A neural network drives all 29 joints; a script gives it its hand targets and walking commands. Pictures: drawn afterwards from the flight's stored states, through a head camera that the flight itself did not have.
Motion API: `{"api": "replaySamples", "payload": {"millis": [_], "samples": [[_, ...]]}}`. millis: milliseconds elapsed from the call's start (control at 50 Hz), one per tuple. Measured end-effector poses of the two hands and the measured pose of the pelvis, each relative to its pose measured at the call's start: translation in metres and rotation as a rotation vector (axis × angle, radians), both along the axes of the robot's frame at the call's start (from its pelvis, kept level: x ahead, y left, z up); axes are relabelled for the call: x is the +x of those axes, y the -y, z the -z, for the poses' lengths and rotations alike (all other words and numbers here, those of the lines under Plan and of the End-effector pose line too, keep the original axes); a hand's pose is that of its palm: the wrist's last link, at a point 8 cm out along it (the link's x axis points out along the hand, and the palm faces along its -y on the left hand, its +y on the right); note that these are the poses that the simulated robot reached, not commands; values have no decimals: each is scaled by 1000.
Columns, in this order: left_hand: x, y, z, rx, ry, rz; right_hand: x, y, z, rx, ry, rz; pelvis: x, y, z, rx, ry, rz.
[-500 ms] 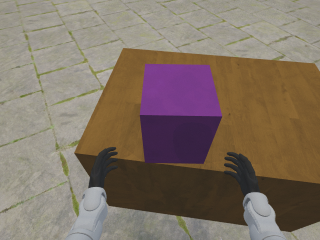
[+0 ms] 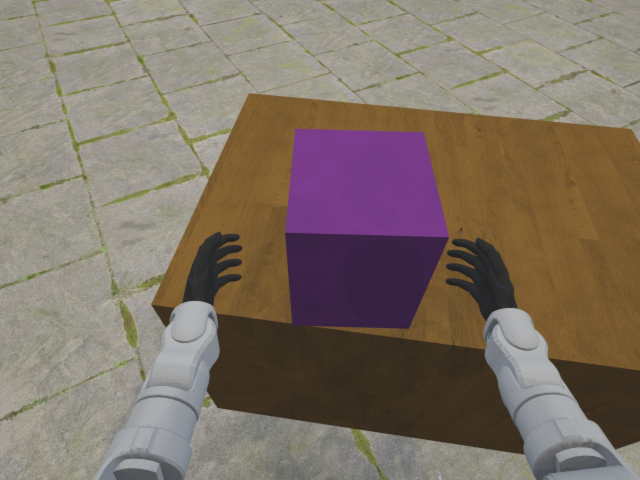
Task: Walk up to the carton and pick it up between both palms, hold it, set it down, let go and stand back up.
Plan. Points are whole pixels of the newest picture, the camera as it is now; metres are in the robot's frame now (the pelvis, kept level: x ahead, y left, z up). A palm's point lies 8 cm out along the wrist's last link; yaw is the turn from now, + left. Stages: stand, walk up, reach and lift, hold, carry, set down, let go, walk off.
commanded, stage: reach and lift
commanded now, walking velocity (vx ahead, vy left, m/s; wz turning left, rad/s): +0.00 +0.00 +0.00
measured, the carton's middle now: (354, 233) +0.49 -0.01 -0.02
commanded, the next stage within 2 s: none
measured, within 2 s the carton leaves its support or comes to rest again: neither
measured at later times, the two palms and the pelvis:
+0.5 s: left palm (209, 223) +0.40 +0.18 +0.09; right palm (493, 225) +0.43 -0.19 +0.09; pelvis +0.00 +0.00 +0.00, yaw +0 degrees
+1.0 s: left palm (204, 174) +0.44 +0.19 +0.13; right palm (495, 168) +0.47 -0.18 +0.14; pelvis -0.01 +0.00 +0.00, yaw -1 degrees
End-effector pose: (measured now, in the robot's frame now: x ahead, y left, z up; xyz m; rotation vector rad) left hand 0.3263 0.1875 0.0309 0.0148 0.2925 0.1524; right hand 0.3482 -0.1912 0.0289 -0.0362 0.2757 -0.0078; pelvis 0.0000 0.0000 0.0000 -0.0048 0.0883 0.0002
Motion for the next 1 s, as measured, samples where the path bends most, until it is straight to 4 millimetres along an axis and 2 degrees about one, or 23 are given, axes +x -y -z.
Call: {"api": "replaySamples", "payload": {"millis": [260,520,620,720,820,1000], "samples": [[37,1,-37,12,14,-17,40,-5,-33,10,22,11,-2,1,0,-2,-29,8],[75,3,-58,4,1,-10,80,-6,-60,6,10,36,-1,4,1,-4,-79,6],[87,-1,-65,-2,8,-23,93,-10,-66,-1,3,37,1,5,2,-6,-107,6],[99,-8,-79,12,28,-38,106,-16,-81,17,30,34,3,3,3,-9,-139,3],[106,-10,-92,27,15,-39,116,-19,-94,25,23,35,2,1,3,-13,-147,3],[116,-6,-101,16,3,-38,125,-13,-115,28,13,59,-6,0,5,-16,-180,6]]}}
